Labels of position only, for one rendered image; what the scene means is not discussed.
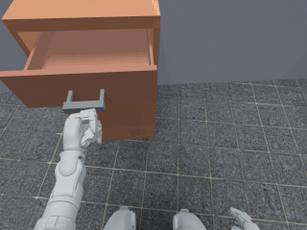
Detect left robot shin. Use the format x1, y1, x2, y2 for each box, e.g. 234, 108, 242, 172
119, 206, 129, 210

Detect cabinet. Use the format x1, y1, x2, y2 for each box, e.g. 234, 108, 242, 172
1, 0, 161, 142

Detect left robot forearm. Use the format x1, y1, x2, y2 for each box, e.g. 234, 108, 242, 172
34, 149, 86, 230

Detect drawer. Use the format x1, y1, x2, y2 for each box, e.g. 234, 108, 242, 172
0, 28, 157, 108

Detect robot right hand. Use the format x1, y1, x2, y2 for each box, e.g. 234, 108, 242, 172
230, 207, 260, 230

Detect robot left hand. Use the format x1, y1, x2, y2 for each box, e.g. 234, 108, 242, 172
62, 108, 103, 153

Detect robot right thigh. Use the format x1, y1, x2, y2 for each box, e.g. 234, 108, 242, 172
173, 212, 206, 230

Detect handle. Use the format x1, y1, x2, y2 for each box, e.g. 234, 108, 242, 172
62, 89, 106, 114

